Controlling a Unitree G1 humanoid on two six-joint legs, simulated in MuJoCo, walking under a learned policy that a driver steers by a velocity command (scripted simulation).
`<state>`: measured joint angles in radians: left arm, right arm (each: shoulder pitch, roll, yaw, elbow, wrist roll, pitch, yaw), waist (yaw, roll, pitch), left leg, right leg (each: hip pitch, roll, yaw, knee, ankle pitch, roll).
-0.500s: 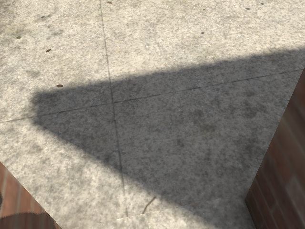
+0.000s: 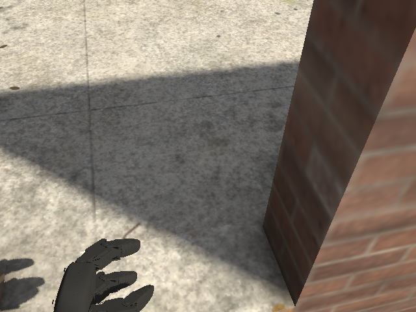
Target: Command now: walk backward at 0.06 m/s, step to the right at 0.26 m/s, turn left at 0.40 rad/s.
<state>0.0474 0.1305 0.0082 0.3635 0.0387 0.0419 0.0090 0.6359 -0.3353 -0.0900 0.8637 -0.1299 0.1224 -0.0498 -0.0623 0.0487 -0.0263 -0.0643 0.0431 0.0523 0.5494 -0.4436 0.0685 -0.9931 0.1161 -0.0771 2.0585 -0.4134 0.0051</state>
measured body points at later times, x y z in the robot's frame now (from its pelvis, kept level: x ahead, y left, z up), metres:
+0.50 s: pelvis -0.06 -0.08 -0.01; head -0.05 -0.05 +0.44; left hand -0.03 +0.19 -0.14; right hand +0.14 -0.28 -0.10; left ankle -0.08 -0.01 -0.73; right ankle -0.03 -0.20 -0.71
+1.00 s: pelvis -0.03 -0.13 +0.00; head -0.02 -0.14 +0.45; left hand -0.11 +0.14 -0.11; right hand +0.25 -0.26 -0.10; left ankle -0.14 -0.04 -0.56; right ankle -0.01 -0.22 -0.73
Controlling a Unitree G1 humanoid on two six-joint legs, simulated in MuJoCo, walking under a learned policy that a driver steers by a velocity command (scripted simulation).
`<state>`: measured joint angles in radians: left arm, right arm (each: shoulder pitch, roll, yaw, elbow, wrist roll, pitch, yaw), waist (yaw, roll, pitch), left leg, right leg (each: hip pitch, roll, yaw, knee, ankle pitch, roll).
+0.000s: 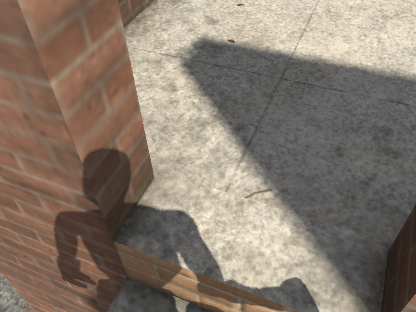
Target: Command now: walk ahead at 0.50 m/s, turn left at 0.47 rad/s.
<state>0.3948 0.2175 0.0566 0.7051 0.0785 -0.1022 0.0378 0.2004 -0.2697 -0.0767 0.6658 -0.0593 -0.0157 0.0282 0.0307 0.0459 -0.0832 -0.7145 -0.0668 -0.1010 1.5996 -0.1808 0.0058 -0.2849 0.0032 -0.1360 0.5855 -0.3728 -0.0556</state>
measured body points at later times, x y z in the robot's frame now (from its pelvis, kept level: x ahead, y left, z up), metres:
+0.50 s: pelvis +0.18 +0.15 +0.07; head +0.27 +0.15 +0.51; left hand +0.16 +0.42 -0.07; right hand +0.45 +0.00 -0.02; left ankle +0.21 +0.26 -0.56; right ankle +0.01 -0.06 -0.60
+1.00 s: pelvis +0.29 +0.18 +0.14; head +0.25 +0.18 +0.59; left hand +0.13 +0.43 +0.01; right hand +0.65 +0.14 +0.25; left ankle +0.22 +0.31 -0.47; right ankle +0.34 +0.15 -0.53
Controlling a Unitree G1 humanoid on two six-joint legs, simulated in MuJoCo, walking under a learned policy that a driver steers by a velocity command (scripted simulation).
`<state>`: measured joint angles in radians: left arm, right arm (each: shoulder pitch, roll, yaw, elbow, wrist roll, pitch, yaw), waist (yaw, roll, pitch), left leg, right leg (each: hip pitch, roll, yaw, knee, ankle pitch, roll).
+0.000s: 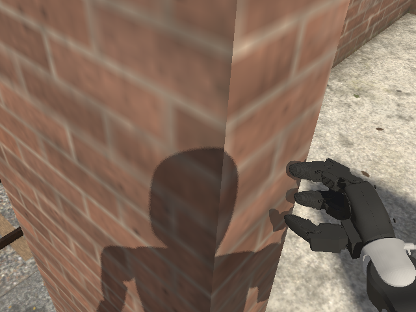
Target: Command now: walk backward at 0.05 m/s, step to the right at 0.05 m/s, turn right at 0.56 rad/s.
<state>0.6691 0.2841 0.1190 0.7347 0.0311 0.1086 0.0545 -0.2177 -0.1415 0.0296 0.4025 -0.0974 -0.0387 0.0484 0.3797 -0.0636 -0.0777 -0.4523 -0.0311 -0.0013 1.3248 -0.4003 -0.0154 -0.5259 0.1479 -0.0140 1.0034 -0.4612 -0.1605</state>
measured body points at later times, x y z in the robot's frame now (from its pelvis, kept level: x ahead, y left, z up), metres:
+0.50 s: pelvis -0.02 -0.01 +0.02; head +0.03 -0.07 +0.47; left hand +0.22 +0.20 -0.06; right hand -0.03 -0.29 -0.11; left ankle +0.03 +0.10 -0.55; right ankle -0.06 -0.06 -0.67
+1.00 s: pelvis -0.10 -0.05 -0.11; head -0.12 -0.07 +0.34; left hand +0.04 +0.14 -0.23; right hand -0.03 -0.40 -0.14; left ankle +0.00 +0.05 -0.61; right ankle -0.21 -0.04 -0.85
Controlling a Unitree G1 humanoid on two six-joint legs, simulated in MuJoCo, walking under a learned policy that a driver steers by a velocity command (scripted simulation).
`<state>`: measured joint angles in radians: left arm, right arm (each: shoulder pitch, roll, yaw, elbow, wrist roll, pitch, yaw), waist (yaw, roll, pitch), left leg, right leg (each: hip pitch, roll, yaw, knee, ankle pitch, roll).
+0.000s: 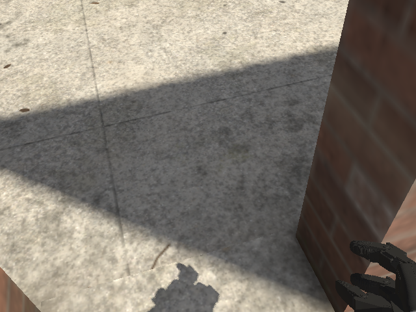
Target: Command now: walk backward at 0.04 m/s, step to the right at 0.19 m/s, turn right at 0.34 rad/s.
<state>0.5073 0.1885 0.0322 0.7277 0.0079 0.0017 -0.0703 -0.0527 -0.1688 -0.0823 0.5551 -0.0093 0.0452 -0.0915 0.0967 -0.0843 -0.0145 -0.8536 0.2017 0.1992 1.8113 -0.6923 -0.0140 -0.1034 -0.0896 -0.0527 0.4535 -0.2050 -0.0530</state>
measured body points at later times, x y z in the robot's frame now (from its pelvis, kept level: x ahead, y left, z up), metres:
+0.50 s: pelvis -0.02 +0.00 -0.01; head +0.02 -0.03 +0.44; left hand +0.00 +0.26 -0.12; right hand +0.18 -0.21 -0.14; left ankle -0.05 +0.13 -0.44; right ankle -0.09 -0.06 -0.76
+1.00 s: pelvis +0.03 +0.06 +0.09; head +0.05 +0.09 +0.54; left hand +0.10 +0.30 -0.01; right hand +0.29 -0.06 +0.00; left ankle +0.01 +0.18 -0.57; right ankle +0.06 -0.07 -0.42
